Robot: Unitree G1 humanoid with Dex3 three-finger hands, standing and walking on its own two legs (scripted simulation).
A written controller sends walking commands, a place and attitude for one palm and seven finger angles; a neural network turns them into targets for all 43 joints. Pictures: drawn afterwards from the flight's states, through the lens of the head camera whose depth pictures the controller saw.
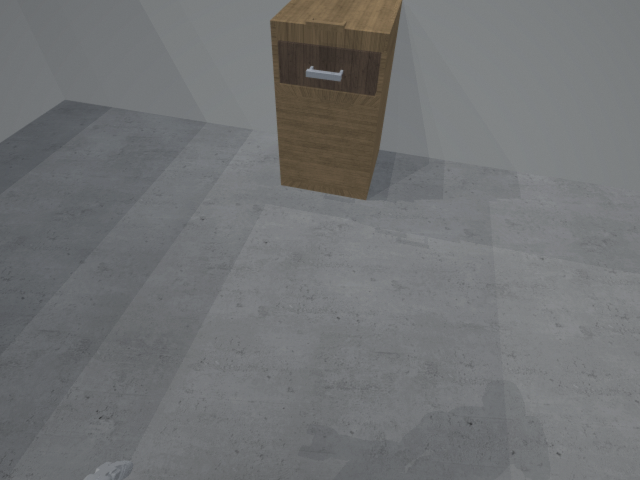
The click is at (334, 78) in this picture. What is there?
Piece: drawer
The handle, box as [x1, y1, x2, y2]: [306, 66, 342, 80]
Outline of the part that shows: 306,70 306,76 332,80 340,80 342,70 340,70 338,73 314,70 313,66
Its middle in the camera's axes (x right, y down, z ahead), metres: +0.01 -0.63 +1.46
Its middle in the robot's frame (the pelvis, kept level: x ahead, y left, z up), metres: +1.51 +0.06 -0.15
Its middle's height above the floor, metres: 0.62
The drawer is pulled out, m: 0.00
